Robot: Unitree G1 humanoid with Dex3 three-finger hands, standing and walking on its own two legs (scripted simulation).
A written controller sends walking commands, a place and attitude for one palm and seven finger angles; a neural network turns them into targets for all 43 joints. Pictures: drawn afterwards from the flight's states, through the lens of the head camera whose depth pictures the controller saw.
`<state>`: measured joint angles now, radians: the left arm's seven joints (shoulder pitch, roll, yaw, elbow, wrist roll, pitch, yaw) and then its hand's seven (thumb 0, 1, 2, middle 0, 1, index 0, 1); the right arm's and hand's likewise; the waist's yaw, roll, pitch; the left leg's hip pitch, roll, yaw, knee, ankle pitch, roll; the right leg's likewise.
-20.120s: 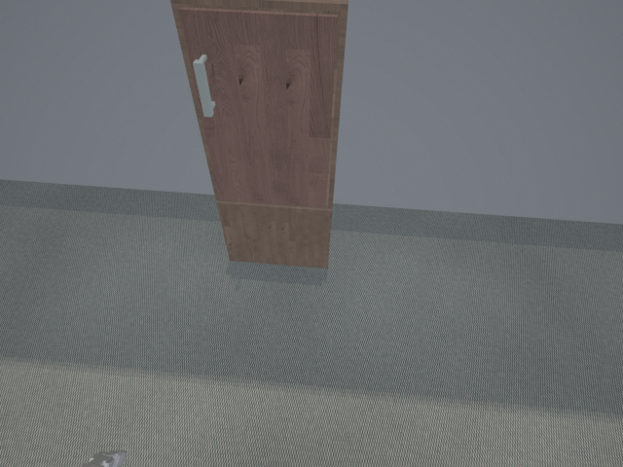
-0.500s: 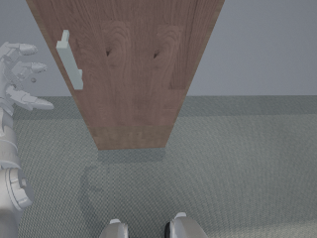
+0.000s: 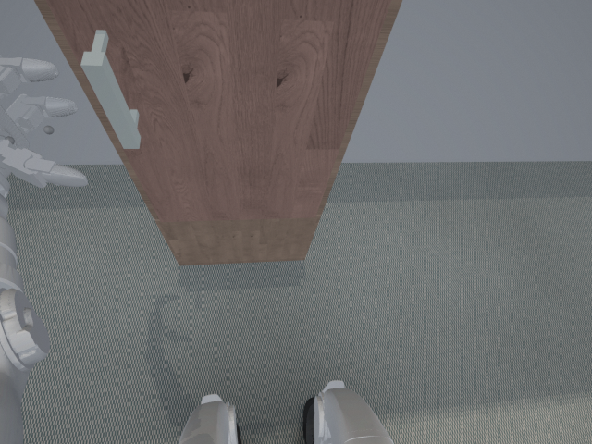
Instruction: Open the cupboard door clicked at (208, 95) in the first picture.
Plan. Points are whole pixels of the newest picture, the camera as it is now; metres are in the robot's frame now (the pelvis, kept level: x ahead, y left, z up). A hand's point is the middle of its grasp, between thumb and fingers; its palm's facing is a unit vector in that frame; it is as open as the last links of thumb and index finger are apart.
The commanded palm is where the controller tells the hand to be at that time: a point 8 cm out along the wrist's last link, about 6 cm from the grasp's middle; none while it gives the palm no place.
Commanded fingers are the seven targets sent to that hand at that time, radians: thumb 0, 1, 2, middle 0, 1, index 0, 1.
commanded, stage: move the hooked fingers beside the handle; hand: left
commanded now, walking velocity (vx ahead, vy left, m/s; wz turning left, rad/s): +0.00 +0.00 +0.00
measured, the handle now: (117, 94) +0.55 +0.20 +0.08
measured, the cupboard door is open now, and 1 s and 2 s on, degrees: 0 0 0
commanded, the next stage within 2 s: slide the fingers in behind the handle in 0.02 s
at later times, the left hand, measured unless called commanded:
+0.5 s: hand (68, 133) +0.48 +0.25 +0.08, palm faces +0.00 -1.00 -0.01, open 13.9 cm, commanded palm +0.47 +0.28 +0.08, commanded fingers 0.00 -0.50 0.30 -0.30 -1.20 -0.30 -1.20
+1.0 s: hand (109, 127) +0.50 +0.20 +0.08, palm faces +0.00 -1.00 -0.01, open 13.9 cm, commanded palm +0.47 +0.25 +0.08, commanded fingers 0.00 -0.50 0.30 -0.30 -1.20 -0.30 -1.20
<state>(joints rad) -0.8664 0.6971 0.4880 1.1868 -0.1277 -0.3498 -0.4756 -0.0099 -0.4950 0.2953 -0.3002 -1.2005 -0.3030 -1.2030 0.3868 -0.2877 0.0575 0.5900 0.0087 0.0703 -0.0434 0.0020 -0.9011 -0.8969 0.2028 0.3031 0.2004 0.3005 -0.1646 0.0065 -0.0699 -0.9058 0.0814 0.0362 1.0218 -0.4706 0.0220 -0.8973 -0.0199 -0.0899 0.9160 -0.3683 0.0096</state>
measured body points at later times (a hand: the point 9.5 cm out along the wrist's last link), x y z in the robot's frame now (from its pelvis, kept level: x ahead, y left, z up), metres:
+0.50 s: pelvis +0.01 +0.01 +0.00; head +0.12 +0.03 +0.44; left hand +0.48 +0.30 +0.09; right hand +0.03 -0.26 -0.10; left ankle +0.00 +0.10 -0.67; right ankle +0.03 -0.13 -0.67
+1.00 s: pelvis +0.01 +0.00 +0.00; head +0.13 +0.02 +0.44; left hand +0.49 +0.26 +0.08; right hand +0.02 -0.26 -0.11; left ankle +0.00 +0.10 -0.67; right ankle +0.03 -0.13 -0.67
